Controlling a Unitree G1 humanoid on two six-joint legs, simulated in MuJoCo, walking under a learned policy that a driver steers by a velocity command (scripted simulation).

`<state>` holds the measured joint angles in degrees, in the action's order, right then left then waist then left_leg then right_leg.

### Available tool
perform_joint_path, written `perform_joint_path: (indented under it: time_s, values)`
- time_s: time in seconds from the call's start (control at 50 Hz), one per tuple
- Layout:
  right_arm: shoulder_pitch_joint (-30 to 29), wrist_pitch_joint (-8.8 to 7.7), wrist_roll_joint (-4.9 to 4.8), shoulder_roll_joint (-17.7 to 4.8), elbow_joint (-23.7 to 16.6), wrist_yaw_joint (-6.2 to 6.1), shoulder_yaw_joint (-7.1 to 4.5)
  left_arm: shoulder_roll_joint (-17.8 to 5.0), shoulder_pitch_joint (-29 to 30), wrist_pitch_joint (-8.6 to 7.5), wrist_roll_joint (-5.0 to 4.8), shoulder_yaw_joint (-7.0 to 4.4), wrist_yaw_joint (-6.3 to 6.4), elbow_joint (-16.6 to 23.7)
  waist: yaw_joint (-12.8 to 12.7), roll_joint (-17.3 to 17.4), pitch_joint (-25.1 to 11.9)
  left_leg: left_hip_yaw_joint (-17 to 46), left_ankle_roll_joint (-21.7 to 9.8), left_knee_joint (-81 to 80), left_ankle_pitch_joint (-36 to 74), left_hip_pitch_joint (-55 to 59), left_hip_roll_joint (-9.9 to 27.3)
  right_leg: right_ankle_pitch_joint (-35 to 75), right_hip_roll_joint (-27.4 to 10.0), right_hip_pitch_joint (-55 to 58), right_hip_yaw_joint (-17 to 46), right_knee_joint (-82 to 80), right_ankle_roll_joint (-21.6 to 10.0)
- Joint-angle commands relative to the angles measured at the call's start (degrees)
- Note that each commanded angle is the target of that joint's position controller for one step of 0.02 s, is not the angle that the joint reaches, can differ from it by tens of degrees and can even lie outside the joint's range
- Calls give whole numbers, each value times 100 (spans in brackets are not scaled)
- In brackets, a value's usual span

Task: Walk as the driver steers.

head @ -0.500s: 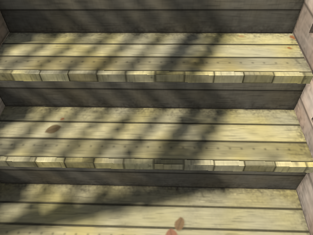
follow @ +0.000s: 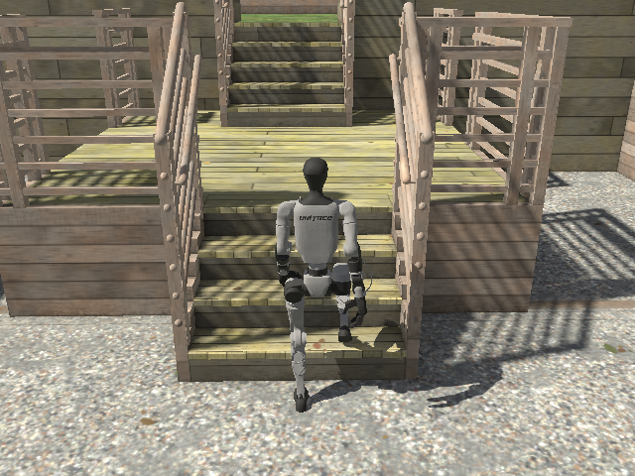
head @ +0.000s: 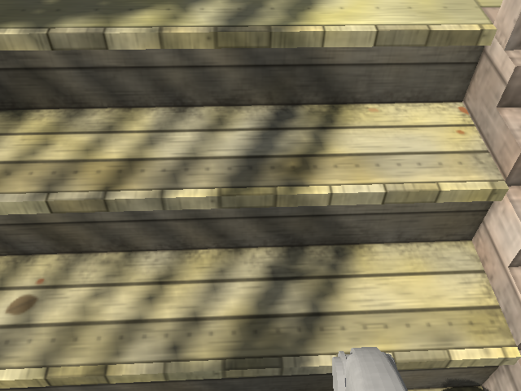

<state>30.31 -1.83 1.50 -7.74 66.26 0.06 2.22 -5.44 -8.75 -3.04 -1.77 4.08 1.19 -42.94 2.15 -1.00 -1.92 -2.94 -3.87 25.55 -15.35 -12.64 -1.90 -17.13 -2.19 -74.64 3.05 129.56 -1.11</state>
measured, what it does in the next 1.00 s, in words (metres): climbs: right foot 0.19 m higher, then left foot 0.19 m higher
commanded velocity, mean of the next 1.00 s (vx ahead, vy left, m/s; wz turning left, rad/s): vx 0.50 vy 0.00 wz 0.00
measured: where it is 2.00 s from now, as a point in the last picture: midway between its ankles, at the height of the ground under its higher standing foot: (249, 15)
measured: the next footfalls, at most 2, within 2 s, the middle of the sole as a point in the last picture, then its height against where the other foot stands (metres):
right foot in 0.20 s outside the picture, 0.19 m higher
left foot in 0.76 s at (232, 312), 0.19 m higher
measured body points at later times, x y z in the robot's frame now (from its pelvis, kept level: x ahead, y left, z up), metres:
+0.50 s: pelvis +0.25 -0.07 +0.19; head +0.23 -0.09 +0.64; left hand +0.18 +0.17 +0.04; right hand +0.47 -0.26 +0.10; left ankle +0.30 +0.09 -0.21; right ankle +0.25 -0.15 -0.55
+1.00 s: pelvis +0.51 -0.02 +0.35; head +0.50 -0.03 +0.80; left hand +0.61 +0.22 +0.22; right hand +0.43 -0.25 +0.19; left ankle +0.50 +0.06 -0.36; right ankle +0.51 -0.18 -0.10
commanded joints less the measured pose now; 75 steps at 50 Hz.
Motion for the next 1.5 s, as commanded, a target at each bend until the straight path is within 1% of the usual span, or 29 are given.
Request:
perform_joint_path:
  time_s: [0.02, 0.14, 0.18, 0.22, 0.24, 0.26, 0.28, 0.34, 0.36, 0.42, 0.46, 0.52, 0.6, 0.66, 0.68, 0.74, 0.78, 0.8, 0.84, 0.86, 0.96, 1.08, 1.14, 1.2, 1.26, 1.3, 1.32, 1.4, 1.5]
  values:
    - [159, -72, -24, -670, -243, -108, -36, -35, 640, -197, 22, 162, -5, 755, -94, 277, 798, 1603, -781, -1333, -501, 395, 1675, 242, -108, -1617, 325, 207, 9]
    - [832, 230, -484, -1001, -175, -534, -185, 471, 2136, -208, 154, 637, -225, 1693, 161, 692, 281, 1122, -928, -2928, 772, -233, 1539, -624, -639, 1951, -1358, -4521, 107]
    - [812, 81, -283, -1290, -165, -384, -156, -433, 1156, -319, 11, 191, -216, 1364, -486, 1601, -773, 584, -951, -1350, 8679, 711, 1408, -1735, 536, 4004, -2197, -5327, -308]
    - [-83, -63, -57, -1821, -380, -381, -405, -1505, -1345, -374, 248, -315, -258, 602, -1798, 1980, -2247, 684, -644, 1570, 10927, 1233, 1689, -1181, -143, 5853, 488, -6944, -999]
    - [95, -283, -124, -1004, -672, -183, -326, -2471, -2381, -213, 439, -665, -183, -125, -1734, -1646, -3029, 706, -285, 4002, 5974, -1104, 301, -1385, -1676, 7837, 4249, -9980, -1987]
    - [-210, -455, 56, -650, -513, 131, -349, -2412, -2584, 9, 545, -713, 59, -407, -1816, -2212, -3121, 1967, -127, 7389, 1272, -2446, -805, -2060, -2358, 8154, 7206, -11979, -2271]
    - [-980, -540, -68, -276, -942, 418, -337, -1770, -2242, 86, 271, -491, 66, -778, -1470, -1388, -1892, 2448, -342, 9289, 846, -3706, -540, -3079, -2441, 7223, 6348, -11786, -1591]
    - [-2313, -287, -231, 213, -2248, 436, 13, 282, -926, 91, 451, -18, -272, -1522, -92, 156, 489, 1538, -875, 10359, 853, -5233, -27, -1745, -1424, 4675, 2097, -10497, -578]
    - [-1674, -119, -122, 319, -1968, 375, 12, -396, -39, -67, 769, -260, -332, -1184, 101, 140, 1389, 2041, -1295, 9819, 987, -5059, -205, -777, -944, 3638, 750, -10900, -786]
    - [-1201, -73, -49, -414, -2048, 692, -207, -815, 649, -391, 922, -383, -384, -1103, 691, -57, 407, 755, -1204, 8037, 2034, -3730, -186, 395, -313, 3120, -1024, -11643, -709]
    - [-1455, -46, -121, -355, -1771, 897, -150, -591, -884, -250, 1039, -333, -304, -1664, 183, -612, 201, 705, -1219, 10565, 1445, -5388, -307, 385, -624, 4620, -502, -11611, -907]
    - [-2831, -120, -100, 87, -2251, 594, 197, -517, -2616, 29, 1272, -124, -438, -2373, -297, 71, 417, 1578, -1635, 11448, 971, -9230, -242, -135, -1440, 7519, 543, -11331, -1059]
    - [-4209, 271, -135, -330, -3000, 551, 125, -476, -2403, -187, 1157, -26, -558, -2016, -385, -488, -191, -281, -1171, 9129, 1935, -6827, 660, -136, -1007, 5387, -446, -12598, -1116]
    - [-4605, 598, 107, 154, -3099, 532, 380, -593, -3606, -151, 964, 24, -693, -2494, -681, -603, -5, -427, -1111, 8199, 806, -7326, 905, 1205, -1541, 7050, -236, -12854, -1288]
    - [-4479, 608, 162, -119, -3065, 584, 280, -840, -2085, -216, 771, -37, -829, -2151, 159, -759, -36, -656, -1235, 6557, 391, -5213, 693, 4521, -1304, 5914, -874, -12835, -1223]
    - [-3611, 685, 133, -393, -2958, 741, 144, -1963, -2224, -442, 386, -384, -897, -2188, 643, -1405, -948, -1087, -478, 4796, -460, -3888, -302, 10712, -1861, 7874, -759, -11575, -1816]
    - [-2786, 577, 120, -690, -2611, 600, 78, -2154, -2458, -325, 578, -608, -1033, -2276, 687, -1319, -1510, -792, -736, 3115, -118, -2629, -510, 12251, -1576, 8597, -688, -10114, -1590]
    - [-1295, 541, 19, -881, -1918, 498, -3, -1453, -3167, -294, 1010, -478, -1156, -2377, 689, -265, -2890, 1166, -1562, 3242, 1600, 459, 184, 10525, -1233, 6279, -180, -8536, -1401]
    - [766, 413, 330, -1412, -887, 308, -283, -759, -1821, -141, 599, -518, -1273, -2275, 1264, 1272, -1303, 5187, -1924, -157, -1709, 465, 1448, 2642, 447, 2462, 845, -3565, -868]
    - [409, 167, 216, -1414, -784, 283, -318, -736, -1413, -154, 386, -616, -1045, -2043, 926, 1274, -479, 4954, -1622, -165, -1756, -79, 1462, 2597, 668, 1300, 1510, -1715, -901]
    - [-1709, -220, 45, 239, -300, 424, 0, 133, -547, 13, 652, -253, -672, -1471, -760, -34, -66, 1664, -1019, -358, 351, -1263, 994, 1286, 310, 263, 660, -729, -1477]
    - [3, -327, 648, -131, 254, 397, 127, -339, 1619, 22, 336, -70, -560, -400, -406, -51, -160, 739, -640, -1157, 274, -1020, 865, 1533, -189, -292, -249, -1581, -1702]
    - [461, -292, 426, -412, 299, 547, 130, -307, 2527, 390, 276, -15, -538, 16, -95, 690, 149, 792, -1176, -2314, 1083, -1425, 1369, 401, -350, 725, -907, -3058, -1239]
    - [15, -577, -93, -1558, 177, 645, -130, -448, 1638, 545, 409, -98, -780, 8, -849, 1057, -564, 386, -1563, -1338, 9575, 3, 1922, 458, 426, 2585, -1471, -5163, -697]
    - [1002, -481, 297, -1399, 652, 865, -299, -869, 383, 592, 332, -328, -619, -320, -689, 978, -1683, 176, -1260, 582, 11179, 715, 1658, 659, 562, 4540, -690, -6509, -1226]
    - [-150, -232, 329, -589, 440, 1100, -233, -1371, -1532, 676, 515, -559, -447, -1225, -1465, -964, -1423, 633, -883, 3531, 5023, -2513, 546, -1216, -575, 6404, 2371, -9492, -1903]
    - [-317, -163, 64, -437, 496, 1133, -305, -1225, -1660, 583, 666, -516, -418, -1123, -1393, -1449, -1171, 1507, -619, 6943, 2378, -3516, 200, -2830, -1381, 5596, 4450, -10690, -2103]
    - [-1218, -199, -54, -49, -311, 399, -256, 190, -10, 38, 514, -188, -447, -1771, -240, 413, -521, 2142, -1092, 8953, 1928, -5610, 36, -1339, -1032, 5157, 2027, -10603, -1303]
    - [-1979, 5, -54, 220, -841, 577, 0, -220, -595, -127, 793, -309, -396, -1954, -55, -397, -196, 658, -1104, 10718, 505, -6460, 400, -408, -1049, 5150, 78, -11556, -1232]
Over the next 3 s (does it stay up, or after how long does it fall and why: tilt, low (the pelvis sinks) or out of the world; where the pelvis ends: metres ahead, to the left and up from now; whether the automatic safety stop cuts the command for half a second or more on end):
stays up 1.44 0.24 0.76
